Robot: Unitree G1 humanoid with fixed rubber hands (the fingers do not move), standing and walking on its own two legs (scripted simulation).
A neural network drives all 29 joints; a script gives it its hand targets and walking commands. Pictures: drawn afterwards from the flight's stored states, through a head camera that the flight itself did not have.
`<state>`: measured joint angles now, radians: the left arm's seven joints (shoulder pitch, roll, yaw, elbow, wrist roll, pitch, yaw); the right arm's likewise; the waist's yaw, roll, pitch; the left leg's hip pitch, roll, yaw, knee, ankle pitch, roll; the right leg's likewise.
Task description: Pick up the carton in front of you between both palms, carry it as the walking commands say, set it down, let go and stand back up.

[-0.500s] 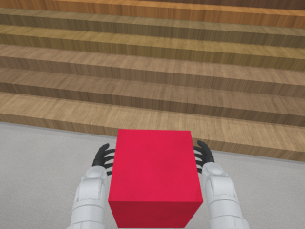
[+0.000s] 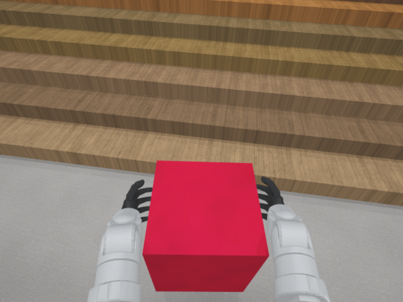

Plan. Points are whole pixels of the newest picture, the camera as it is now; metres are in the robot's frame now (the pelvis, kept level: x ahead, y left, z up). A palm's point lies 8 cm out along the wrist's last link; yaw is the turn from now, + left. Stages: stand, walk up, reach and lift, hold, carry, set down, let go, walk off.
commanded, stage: reach and lift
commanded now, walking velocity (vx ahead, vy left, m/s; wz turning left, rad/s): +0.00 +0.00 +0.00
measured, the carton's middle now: (202, 229) +0.30 +0.00 -0.04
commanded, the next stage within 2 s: hold in 0.50 s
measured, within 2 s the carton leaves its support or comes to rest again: neither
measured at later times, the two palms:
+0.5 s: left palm (131, 212) +0.30 +0.15 +0.04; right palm (276, 207) +0.31 -0.15 +0.04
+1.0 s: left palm (129, 213) +0.29 +0.15 +0.05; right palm (280, 209) +0.29 -0.15 +0.06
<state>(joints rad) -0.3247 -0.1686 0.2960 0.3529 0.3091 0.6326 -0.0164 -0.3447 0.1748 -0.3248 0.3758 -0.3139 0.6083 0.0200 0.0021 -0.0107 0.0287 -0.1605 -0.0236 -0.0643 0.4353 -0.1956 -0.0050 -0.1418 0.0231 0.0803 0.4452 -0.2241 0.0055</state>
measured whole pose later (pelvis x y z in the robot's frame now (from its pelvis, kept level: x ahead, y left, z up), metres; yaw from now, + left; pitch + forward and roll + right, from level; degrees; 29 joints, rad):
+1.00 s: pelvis +0.00 +0.00 +0.00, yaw +0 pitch -8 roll +0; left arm -0.29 -0.16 0.23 0.23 0.28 0.77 -0.01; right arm -0.30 0.16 -0.26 0.25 -0.29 0.74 0.02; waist 0.00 -0.01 0.04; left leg -0.06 -0.02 -0.07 0.38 -0.17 -0.01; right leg -0.04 0.02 0.08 0.39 -0.20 0.00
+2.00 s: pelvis +0.03 -0.01 +0.00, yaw -2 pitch +1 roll +0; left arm -0.19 -0.14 0.14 0.01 0.19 0.85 0.03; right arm -0.20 0.14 -0.15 0.00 -0.21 0.84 -0.02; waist 0.01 0.03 -0.12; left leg -0.25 0.02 -0.04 0.50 -0.29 -0.01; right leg -0.23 0.02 -0.01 0.49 -0.29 -0.01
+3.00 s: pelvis +0.56 -0.07 +0.00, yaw -2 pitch +5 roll +0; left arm -0.27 -0.13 0.15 -0.39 -0.04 1.14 0.20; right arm -0.28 0.13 -0.18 -0.42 0.00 1.15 -0.22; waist 0.05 0.02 -0.10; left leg -0.68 0.11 0.07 0.93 -0.15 0.04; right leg -0.20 -0.01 -0.23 0.36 -0.25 -0.07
